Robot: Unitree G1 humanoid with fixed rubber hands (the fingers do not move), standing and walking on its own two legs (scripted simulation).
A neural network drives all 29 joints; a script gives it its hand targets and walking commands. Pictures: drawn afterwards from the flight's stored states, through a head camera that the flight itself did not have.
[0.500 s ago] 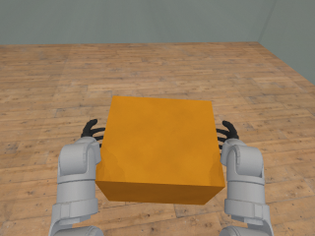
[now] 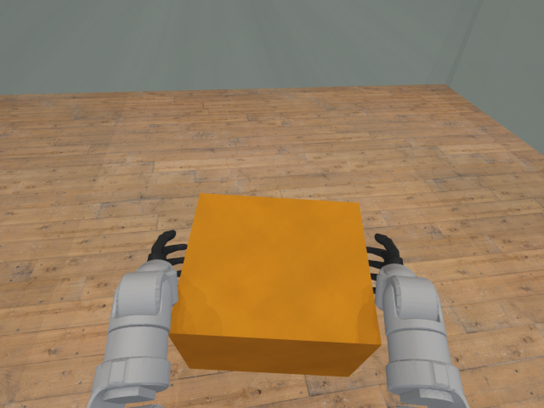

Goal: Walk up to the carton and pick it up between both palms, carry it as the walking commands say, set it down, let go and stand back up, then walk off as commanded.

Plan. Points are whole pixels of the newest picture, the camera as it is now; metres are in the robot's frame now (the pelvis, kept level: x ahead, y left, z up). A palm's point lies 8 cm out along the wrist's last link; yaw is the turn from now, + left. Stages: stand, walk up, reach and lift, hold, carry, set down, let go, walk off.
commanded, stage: carry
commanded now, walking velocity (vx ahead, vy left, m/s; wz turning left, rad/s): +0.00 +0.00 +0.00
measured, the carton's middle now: (274, 285) +0.35 +0.00 +0.00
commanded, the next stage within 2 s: none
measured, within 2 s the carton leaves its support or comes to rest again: neither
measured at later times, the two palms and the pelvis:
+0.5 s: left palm (171, 278) +0.31 +0.16 +0.06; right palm (401, 285) +0.31 -0.19 +0.06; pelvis +0.00 -0.01 +0.00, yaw +0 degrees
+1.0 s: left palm (169, 285) +0.30 +0.16 +0.06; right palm (401, 290) +0.30 -0.19 +0.06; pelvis -0.01 -0.01 +0.00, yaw +0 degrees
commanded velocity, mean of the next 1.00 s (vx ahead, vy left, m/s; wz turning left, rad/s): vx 0.00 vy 0.00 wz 0.00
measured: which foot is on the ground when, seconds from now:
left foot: down 0.00-1.00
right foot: down 0.00-1.00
